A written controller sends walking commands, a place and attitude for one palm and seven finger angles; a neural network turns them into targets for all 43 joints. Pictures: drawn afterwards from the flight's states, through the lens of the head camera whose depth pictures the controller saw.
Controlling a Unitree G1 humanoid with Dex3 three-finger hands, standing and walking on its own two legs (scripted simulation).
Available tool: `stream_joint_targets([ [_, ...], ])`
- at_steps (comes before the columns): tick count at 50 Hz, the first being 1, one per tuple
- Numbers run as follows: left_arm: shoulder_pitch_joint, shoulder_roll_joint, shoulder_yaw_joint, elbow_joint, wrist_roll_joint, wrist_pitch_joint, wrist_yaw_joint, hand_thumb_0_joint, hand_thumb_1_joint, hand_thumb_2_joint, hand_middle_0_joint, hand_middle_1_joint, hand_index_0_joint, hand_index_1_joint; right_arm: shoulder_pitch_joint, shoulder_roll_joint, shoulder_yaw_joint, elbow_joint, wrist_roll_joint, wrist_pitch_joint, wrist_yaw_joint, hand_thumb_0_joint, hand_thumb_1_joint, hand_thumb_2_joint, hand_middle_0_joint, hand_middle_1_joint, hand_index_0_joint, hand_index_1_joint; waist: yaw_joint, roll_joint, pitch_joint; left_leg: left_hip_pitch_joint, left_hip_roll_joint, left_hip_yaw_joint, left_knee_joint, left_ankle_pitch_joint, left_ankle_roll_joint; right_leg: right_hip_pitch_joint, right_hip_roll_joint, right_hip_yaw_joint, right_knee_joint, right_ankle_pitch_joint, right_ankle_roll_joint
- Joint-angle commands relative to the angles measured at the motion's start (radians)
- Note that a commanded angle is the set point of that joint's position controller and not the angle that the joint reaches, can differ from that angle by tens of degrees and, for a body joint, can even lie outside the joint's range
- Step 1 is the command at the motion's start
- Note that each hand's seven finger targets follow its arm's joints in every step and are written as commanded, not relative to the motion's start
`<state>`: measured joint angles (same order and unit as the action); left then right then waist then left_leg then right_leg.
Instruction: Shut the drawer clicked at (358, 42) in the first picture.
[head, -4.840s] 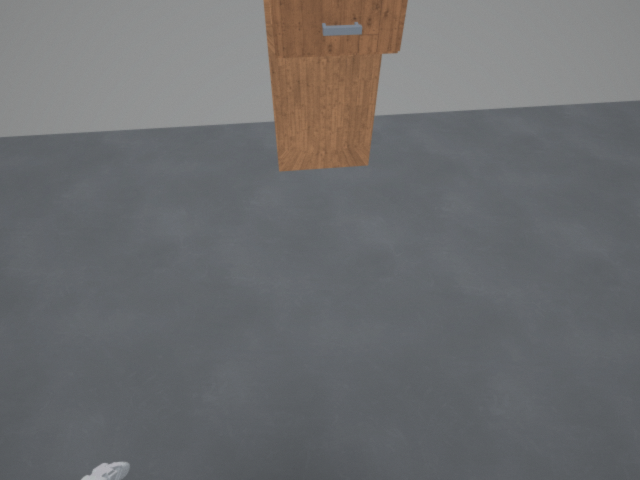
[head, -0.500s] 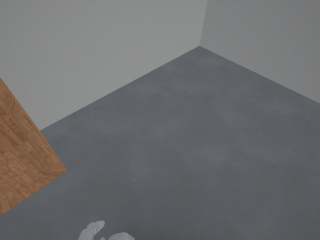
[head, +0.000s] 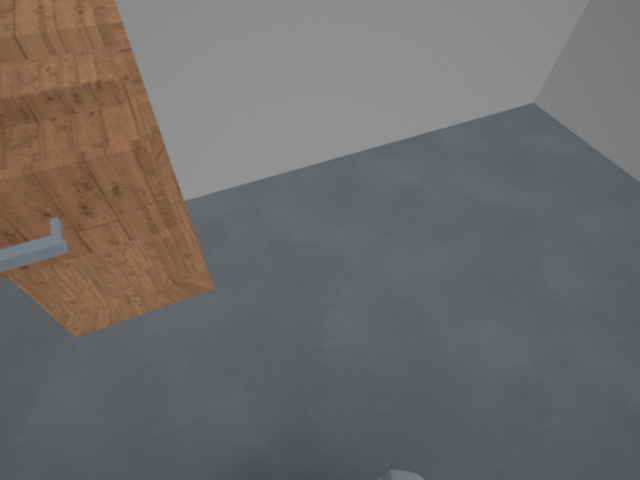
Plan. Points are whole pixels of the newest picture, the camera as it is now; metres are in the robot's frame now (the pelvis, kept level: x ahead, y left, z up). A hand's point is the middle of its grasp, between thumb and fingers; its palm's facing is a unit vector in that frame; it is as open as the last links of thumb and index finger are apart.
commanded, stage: turn to face it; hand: left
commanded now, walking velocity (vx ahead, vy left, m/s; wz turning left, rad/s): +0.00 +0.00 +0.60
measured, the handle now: (16, 245) +0.39 +0.45 +0.02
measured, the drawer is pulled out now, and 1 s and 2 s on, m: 0.30 0.30 0.30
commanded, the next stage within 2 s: take the last steps up to it in 0.70 s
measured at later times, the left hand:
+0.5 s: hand out of the picture -0.03 +0.15 -0.16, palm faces +0.32 -0.91 -0.25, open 7.4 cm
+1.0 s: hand out of the picture -0.08 +0.20 -0.16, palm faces +0.44 -0.87 -0.23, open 7.4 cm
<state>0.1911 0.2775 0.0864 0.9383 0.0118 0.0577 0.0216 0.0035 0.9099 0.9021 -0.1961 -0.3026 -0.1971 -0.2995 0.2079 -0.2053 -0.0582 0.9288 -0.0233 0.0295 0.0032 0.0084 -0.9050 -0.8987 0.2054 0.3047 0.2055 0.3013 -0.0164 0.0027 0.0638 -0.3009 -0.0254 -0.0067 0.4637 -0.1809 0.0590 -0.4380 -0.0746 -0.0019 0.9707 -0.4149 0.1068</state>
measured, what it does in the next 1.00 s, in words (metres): steps on the spot, turning left: right foot, then left foot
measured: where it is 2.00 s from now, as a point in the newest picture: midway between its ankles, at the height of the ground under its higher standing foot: outside the picture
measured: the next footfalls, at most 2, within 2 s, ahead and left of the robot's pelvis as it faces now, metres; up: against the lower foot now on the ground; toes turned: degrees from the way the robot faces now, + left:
right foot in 0.16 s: +0.04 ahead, -0.16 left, +0.00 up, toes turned +5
left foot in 0.60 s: -0.04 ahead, +0.09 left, +0.00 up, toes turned +26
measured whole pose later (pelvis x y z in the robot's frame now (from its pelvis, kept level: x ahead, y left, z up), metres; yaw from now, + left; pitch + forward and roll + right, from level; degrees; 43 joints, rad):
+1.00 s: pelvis -0.05 -0.01 +0.00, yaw +26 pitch -1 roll +0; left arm 0.22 0.22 0.04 0.99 0.03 0.04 0.00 0.00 0.91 0.90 -0.20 -0.30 -0.20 -0.30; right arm 0.24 -0.18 -0.04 0.99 -0.03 0.01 -0.01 0.01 -0.91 -0.90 0.21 0.30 0.21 0.30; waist -0.02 0.00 0.03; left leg -0.19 -0.05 0.01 0.41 -0.22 0.07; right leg -0.33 -0.06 -0.04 0.81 -0.44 0.05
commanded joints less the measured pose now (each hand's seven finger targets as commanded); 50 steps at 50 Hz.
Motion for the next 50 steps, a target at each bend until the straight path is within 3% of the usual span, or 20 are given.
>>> stream_joint_targets([
  [1,-0.046,0.042,0.002,-0.112,-0.005,-0.028,0.002,0.000,0.900,0.900,-0.200,-0.300,-0.200,-0.300,0.021,-0.232,-0.063,-0.059,0.001,-0.009,-0.008,0.000,-0.900,-0.900,0.200,0.300,0.200,0.300,-0.023,0.153,-0.126,0.161,0.255,-0.341,-0.120,0.229,0.121,-0.024,0.021,0.004,-0.120,-0.025,-0.011],
  [4,0.002,0.044,-0.002,-0.113,-0.010,-0.035,0.006,0.000,0.900,0.900,-0.200,-0.300,-0.200,-0.300,-0.015,-0.235,-0.069,-0.075,0.000,-0.001,-0.004,0.000,-0.900,-0.900,0.200,0.300,0.200,0.300,-0.003,0.175,-0.136,0.082,0.226,-0.377,-0.090,0.242,0.107,0.109,0.053,-0.006,-0.272,-0.004,-0.028],
  [6,0.080,0.058,0.004,-0.101,-0.010,-0.043,0.009,0.000,0.900,0.900,-0.200,-0.300,-0.200,-0.300,-0.058,-0.228,-0.072,-0.092,0.006,0.004,0.000,0.000,-0.900,-0.900,0.200,0.300,0.200,0.300,0.039,0.150,-0.145,-0.024,0.173,-0.362,-0.040,0.141,0.059,0.268,0.055,-0.020,-0.478,0.133,-0.039],
  [7,0.119,0.099,0.014,-0.098,-0.002,-0.051,0.014,0.000,0.900,0.900,-0.200,-0.300,-0.200,-0.300,-0.059,-0.189,-0.069,-0.102,0.013,0.006,0.005,0.000,-0.900,-0.900,0.200,0.300,0.200,0.300,0.058,0.042,-0.150,-0.149,0.111,-0.310,0.051,-0.004,0.004,0.396,-0.028,0.046,-0.634,0.148,-0.066],
  [8,0.111,0.202,0.031,-0.113,0.017,-0.062,0.022,0.000,0.900,0.900,-0.200,-0.300,-0.200,-0.300,-0.035,-0.113,-0.059,-0.121,0.021,0.006,0.011,0.000,-0.900,-0.900,0.200,0.300,0.200,0.300,0.057,-0.263,-0.132,-0.352,-0.040,-0.110,0.307,-0.272,-0.090,0.479,-0.320,0.355,-0.759,0.081,-0.172],
  [9,0.064,0.220,0.019,-0.142,0.011,-0.051,0.018,0.000,0.900,0.900,-0.200,-0.300,-0.200,-0.300,-0.051,-0.143,-0.065,-0.133,0.003,0.007,0.010,0.000,-0.900,-0.900,0.200,0.300,0.200,0.300,0.048,-0.247,-0.092,-0.322,-0.031,-0.071,0.522,-0.385,-0.095,0.291,-0.431,0.366,-0.763,0.101,-0.240],
  [11,-0.036,0.147,0.008,-0.162,0.005,-0.058,0.017,0.000,0.900,0.900,-0.200,-0.300,-0.200,-0.300,-0.051,-0.158,-0.072,-0.097,-0.003,0.028,0.020,0.000,-0.900,-0.900,0.200,0.300,0.200,0.300,0.001,-0.207,-0.001,-0.295,0.022,-0.077,0.726,-0.273,-0.098,0.141,-0.318,0.257,-0.764,0.074,-0.213],
  [13,-0.071,0.089,-0.009,-0.163,0.006,-0.065,0.013,0.000,0.900,0.900,-0.200,-0.300,-0.200,-0.300,-0.010,-0.136,-0.065,-0.066,-0.001,0.031,0.030,0.000,-0.900,-0.900,0.200,0.300,0.200,0.300,-0.030,-0.165,0.019,-0.297,0.042,-0.040,0.778,-0.171,-0.118,0.166,-0.230,0.076,-0.697,0.269,-0.184],
  [21,0.123,0.136,0.000,-0.089,0.018,-0.067,0.012,0.000,0.900,0.900,-0.200,-0.300,-0.200,-0.300,-0.142,-0.105,-0.029,-0.087,0.008,0.027,0.025,0.000,-0.900,-0.900,0.200,0.300,0.200,0.300,0.064,-0.183,-0.055,-0.222,0.050,0.053,0.493,-0.271,-0.141,0.381,-0.271,-0.021,-0.592,0.675,-0.230],
  [24,0.134,0.159,0.009,-0.069,0.022,-0.060,0.011,0.000,0.900,0.900,-0.200,-0.300,-0.200,-0.300,-0.152,-0.095,-0.016,-0.088,0.015,0.019,0.022,0.000,-0.900,-0.900,0.200,0.300,0.200,0.300,0.075,-0.233,-0.076,-0.130,0.039,0.088,0.346,-0.292,-0.120,0.379,-0.281,-0.034,-0.560,0.717,-0.233],
  [26,0.116,0.165,0.014,-0.058,0.022,-0.057,0.011,0.000,0.900,0.900,-0.200,-0.300,-0.200,-0.300,-0.114,-0.098,-0.013,-0.078,0.017,0.010,0.017,0.000,-0.900,-0.900,0.200,0.300,0.200,0.300,0.055,-0.240,-0.101,-0.045,0.031,0.106,0.207,-0.248,-0.106,0.371,-0.280,-0.051,-0.513,0.719,-0.214],
  [28,0.092,0.149,0.013,-0.048,0.008,-0.050,0.008,0.000,0.900,0.900,-0.200,-0.300,-0.200,-0.300,-0.033,-0.129,-0.017,-0.053,0.014,-0.004,0.015,0.000,-0.900,-0.900,0.200,0.300,0.200,0.300,0.004,-0.157,-0.135,0.162,0.046,0.097,-0.065,-0.018,-0.085,0.283,-0.233,-0.114,-0.380,0.614,-0.139],
  [29,0.110,0.104,0.007,-0.070,-0.002,-0.045,0.003,0.000,0.900,0.900,-0.200,-0.300,-0.200,-0.300,0.017,-0.225,-0.038,-0.048,0.004,-0.018,0.011,0.000,-0.900,-0.900,0.200,0.300,0.200,0.300,-0.020,0.072,-0.200,0.352,0.230,-0.110,-0.108,0.250,-0.014,0.096,-0.146,-0.176,-0.195,0.347,-0.069],
  [30,0.080,0.039,-0.018,-0.104,0.001,-0.041,0.000,0.000,0.900,0.900,-0.200,-0.300,-0.200,-0.300,0.061,-0.313,-0.055,-0.041,0.007,-0.013,0.006,0.000,-0.900,-0.900,0.200,0.300,0.200,0.300,-0.040,0.310,-0.182,0.396,0.448,-0.330,-0.094,0.677,0.119,-0.113,-0.056,-0.143,-0.024,-0.232,-0.021],
  [31,0.019,0.059,-0.021,-0.096,0.009,-0.025,0.012,0.000,0.900,0.900,-0.200,-0.300,-0.200,-0.300,0.096,-0.289,-0.049,-0.013,0.008,-0.014,-0.010,0.000,-0.900,-0.900,0.200,0.300,0.200,0.300,-0.065,0.242,-0.174,0.323,0.433,-0.293,-0.087,0.704,0.148,-0.083,-0.054,-0.042,0.066,-0.240,-0.033],
  [34,0.018,0.058,-0.014,-0.042,0.001,-0.022,0.001,0.000,0.900,0.900,-0.200,-0.300,-0.200,-0.300,-0.046,-0.211,-0.022,-0.039,0.006,-0.015,-0.024,0.000,-0.900,-0.900,0.200,0.300,0.200,0.300,0.001,0.157,-0.075,0.196,0.316,-0.169,-0.105,0.561,0.122,-0.075,-0.052,-0.008,0.147,-0.067,-0.031],
  [37,0.060,0.053,-0.015,-0.014,0.003,-0.018,-0.004,0.000,0.900,0.900,-0.200,-0.300,-0.200,-0.300,-0.050,-0.186,-0.013,-0.038,0.011,-0.024,-0.023,0.000,-0.900,-0.900,0.200,0.300,0.200,0.300,0.015,0.138,-0.077,0.199,0.255,-0.122,-0.136,0.486,0.095,-0.046,-0.032,-0.024,0.119,0.016,-0.023],
  [41,0.046,0.040,-0.021,-0.010,0.004,-0.018,-0.001,0.000,0.900,0.900,-0.200,-0.300,-0.200,-0.300,-0.003,-0.170,-0.012,-0.016,0.010,-0.026,-0.023,0.000,-0.900,-0.900,0.200,0.300,0.200,0.300,0.004,0.118,-0.084,0.220,0.258,-0.168,-0.168,0.355,0.112,-0.033,-0.018,-0.018,0.044,0.022,-0.022],
  [46,-0.007,0.014,-0.030,-0.030,0.014,-0.033,-0.017,0.000,0.900,0.900,-0.200,-0.300,-0.200,-0.300,0.061,-0.161,-0.021,0.013,-0.002,-0.034,-0.021,0.000,-0.900,-0.900,0.200,0.300,0.200,0.300,-0.021,0.126,-0.032,0.178,0.260,-0.284,-0.255,-0.158,0.137,-0.029,0.003,-0.033,-0.109,-0.024,-0.051],
  [50,0.007,-0.013,-0.038,-0.024,0.015,-0.057,-0.025,0.000,0.900,0.900,-0.200,-0.300,-0.200,-0.300,0.091,-0.150,-0.019,0.044,-0.004,-0.044,-0.022,0.000,-0.900,-0.900,0.200,0.300,0.200,0.300,-0.013,0.120,-0.024,0.127,0.246,-0.317,-0.244,-0.242,0.136,0.088,0.035,-0.056,-0.298,-0.035,-0.077],
])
